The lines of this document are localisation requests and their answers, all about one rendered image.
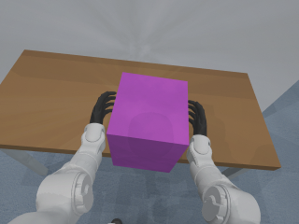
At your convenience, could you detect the right robot upper arm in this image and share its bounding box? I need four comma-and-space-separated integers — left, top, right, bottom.
201, 184, 261, 224

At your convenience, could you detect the robot right hand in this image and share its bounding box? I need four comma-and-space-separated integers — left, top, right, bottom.
188, 100, 207, 136

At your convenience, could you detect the robot left forearm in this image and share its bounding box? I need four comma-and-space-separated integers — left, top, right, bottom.
36, 122, 106, 210

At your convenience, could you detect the robot right forearm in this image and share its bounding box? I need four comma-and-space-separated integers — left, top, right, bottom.
186, 134, 261, 220

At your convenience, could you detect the carton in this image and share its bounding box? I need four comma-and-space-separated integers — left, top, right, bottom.
107, 72, 190, 173

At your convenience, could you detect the robot left hand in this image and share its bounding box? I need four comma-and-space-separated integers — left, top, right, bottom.
90, 91, 116, 124

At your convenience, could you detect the table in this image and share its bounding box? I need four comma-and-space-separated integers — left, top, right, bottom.
0, 49, 281, 180

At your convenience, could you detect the left robot upper arm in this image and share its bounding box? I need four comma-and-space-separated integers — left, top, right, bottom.
8, 172, 94, 224

